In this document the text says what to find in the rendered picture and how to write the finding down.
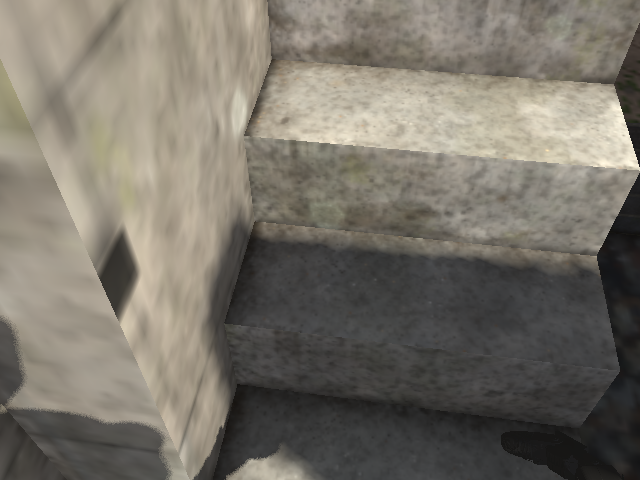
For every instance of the right robot hand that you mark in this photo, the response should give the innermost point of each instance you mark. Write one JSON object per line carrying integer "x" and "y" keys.
{"x": 561, "y": 453}

